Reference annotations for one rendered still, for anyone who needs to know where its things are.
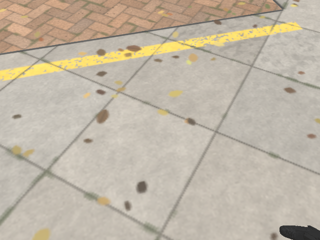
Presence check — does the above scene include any right robot hand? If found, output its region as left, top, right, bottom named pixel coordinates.
left=279, top=225, right=320, bottom=240

